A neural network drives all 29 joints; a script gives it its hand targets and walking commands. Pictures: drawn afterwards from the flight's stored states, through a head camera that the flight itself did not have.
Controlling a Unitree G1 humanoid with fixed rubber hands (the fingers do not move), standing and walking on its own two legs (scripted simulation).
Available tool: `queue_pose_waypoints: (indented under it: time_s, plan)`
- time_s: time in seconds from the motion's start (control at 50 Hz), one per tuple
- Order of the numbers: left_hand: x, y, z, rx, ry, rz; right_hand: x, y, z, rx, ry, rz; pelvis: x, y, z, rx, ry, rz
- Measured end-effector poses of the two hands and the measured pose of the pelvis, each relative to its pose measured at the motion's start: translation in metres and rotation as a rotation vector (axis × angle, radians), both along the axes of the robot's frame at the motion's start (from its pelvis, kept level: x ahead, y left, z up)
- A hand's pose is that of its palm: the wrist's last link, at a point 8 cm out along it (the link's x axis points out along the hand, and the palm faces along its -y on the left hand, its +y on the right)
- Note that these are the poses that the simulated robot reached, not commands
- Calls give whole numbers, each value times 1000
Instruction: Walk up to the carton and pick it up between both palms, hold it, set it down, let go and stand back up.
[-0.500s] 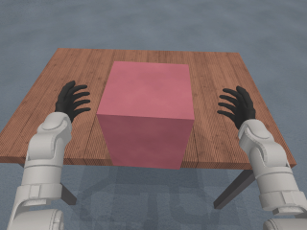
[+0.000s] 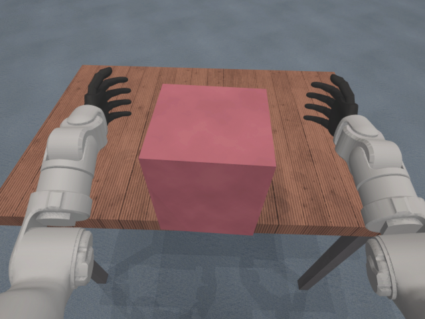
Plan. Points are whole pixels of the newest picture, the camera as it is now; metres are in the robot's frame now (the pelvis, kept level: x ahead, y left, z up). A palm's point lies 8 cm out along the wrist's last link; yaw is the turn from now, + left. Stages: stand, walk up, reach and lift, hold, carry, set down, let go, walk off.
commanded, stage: reach and lift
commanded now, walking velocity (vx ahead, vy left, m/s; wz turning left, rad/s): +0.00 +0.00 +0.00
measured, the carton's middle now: (210, 163) +0.42 +0.03 +0.05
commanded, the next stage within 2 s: none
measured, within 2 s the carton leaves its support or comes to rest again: neither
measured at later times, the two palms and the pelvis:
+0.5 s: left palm (117, 154) +0.42 +0.22 +0.08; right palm (312, 157) +0.42 -0.18 +0.07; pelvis +0.01 +0.00 +0.00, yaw +0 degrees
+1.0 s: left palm (127, 161) +0.41 +0.21 +0.06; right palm (305, 160) +0.43 -0.17 +0.06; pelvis -0.01 +0.00 -0.02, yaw +0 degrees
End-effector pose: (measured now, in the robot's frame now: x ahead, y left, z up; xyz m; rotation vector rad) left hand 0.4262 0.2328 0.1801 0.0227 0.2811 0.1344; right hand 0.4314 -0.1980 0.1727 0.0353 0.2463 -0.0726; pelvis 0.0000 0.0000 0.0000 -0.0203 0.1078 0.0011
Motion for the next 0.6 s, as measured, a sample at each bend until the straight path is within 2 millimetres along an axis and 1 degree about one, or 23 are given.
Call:
queue_pose_waypoints:
  time_s: [0.08,0.14,0.2,0.32,0.4,0.48,0.6]
  plan:
    - [7,-1,1,4,3,0,8,3,3,-8,9,-1,0,1,0,-1,7,2]
    - [10,-2,-5,8,8,-2,11,7,-3,-16,20,-2,1,1,0,-2,5,4]
    - [8,-3,-20,11,18,-7,9,10,-17,-21,35,-5,3,2,0,-3,-2,6]
    - [-4,-5,-63,8,47,-7,-2,16,-58,-17,63,-17,6,2,0,-5,1,10]
    - [-9,-7,-85,1,51,5,-7,19,-81,-17,66,-25,7,3,-1,-7,25,9]
    - [-10,-9,-99,3,43,11,-7,21,-96,-25,60,-26,6,3,-4,-9,58,7]
    - [-8,-13,-113,12,22,7,-4,26,-110,-43,52,-10,6,3,-7,-10,109,4]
